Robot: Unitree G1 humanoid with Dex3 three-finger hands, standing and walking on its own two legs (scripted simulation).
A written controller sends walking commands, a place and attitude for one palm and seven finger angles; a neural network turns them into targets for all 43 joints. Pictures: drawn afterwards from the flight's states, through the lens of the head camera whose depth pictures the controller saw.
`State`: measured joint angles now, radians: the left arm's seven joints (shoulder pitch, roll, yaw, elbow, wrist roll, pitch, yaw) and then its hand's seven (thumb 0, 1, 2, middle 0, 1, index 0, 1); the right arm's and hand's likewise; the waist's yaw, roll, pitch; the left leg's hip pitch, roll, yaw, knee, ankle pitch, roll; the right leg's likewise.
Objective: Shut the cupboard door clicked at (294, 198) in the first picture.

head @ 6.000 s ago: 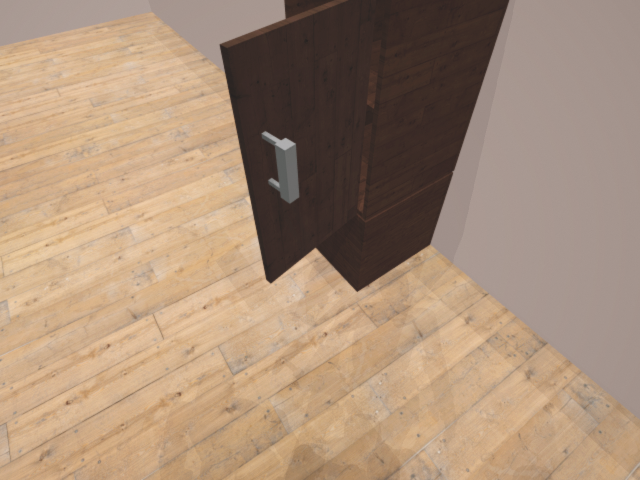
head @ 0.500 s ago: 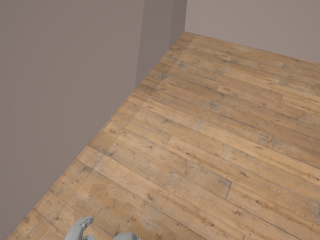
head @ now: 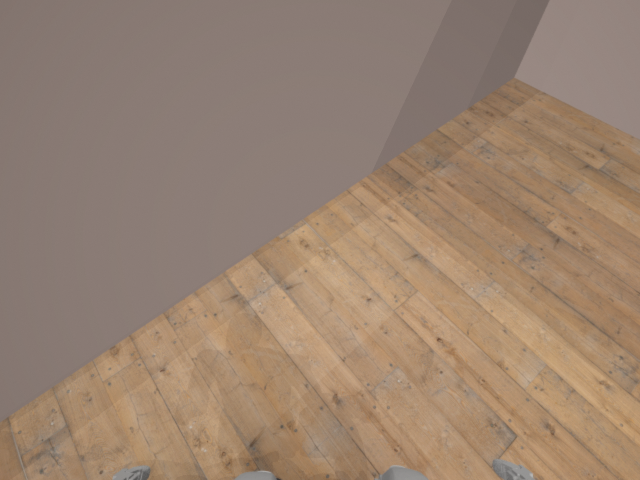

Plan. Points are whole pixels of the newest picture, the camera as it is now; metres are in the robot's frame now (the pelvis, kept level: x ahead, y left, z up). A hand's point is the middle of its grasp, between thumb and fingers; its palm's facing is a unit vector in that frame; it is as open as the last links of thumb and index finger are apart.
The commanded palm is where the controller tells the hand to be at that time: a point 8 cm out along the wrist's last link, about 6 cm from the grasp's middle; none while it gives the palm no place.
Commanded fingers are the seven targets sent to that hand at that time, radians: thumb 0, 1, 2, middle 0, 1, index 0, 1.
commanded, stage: walk to a spot facing it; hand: left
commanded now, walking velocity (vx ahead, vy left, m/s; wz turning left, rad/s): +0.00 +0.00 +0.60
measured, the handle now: out of the picture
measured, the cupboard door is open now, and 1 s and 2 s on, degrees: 100 100 100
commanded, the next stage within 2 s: none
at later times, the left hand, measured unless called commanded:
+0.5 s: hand out of the picture -0.01 +0.19 -0.19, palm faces +0.37 -0.90 -0.23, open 7.4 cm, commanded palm none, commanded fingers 0.00 0.90 0.90 -0.20 -0.30 -0.20 -0.30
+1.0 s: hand out of the picture -0.01 +0.14 -0.15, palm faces +0.58 -0.77 -0.25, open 7.4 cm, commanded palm none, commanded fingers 0.00 0.90 0.90 -0.20 -0.30 -0.20 -0.30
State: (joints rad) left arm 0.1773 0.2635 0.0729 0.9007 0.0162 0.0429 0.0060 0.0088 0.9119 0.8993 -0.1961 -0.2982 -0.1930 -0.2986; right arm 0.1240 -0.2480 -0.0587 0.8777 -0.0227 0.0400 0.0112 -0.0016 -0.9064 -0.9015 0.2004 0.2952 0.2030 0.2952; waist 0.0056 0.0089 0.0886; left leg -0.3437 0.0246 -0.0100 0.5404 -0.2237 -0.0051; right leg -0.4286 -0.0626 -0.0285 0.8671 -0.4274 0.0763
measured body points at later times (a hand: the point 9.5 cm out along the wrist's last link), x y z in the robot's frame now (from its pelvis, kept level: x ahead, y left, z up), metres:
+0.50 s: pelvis +0.01 -0.02 -0.01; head +0.06 +0.02 +0.43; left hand -0.03 +0.24 -0.17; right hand +0.21 -0.23 -0.14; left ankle -0.02 +0.08 -0.73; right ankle +0.01 -0.16 -0.69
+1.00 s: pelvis +0.04 -0.06 +0.00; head +0.10 -0.04 +0.45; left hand -0.04 +0.18 -0.13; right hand +0.27 -0.22 -0.15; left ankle -0.04 +0.04 -0.68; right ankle +0.08 -0.17 -0.73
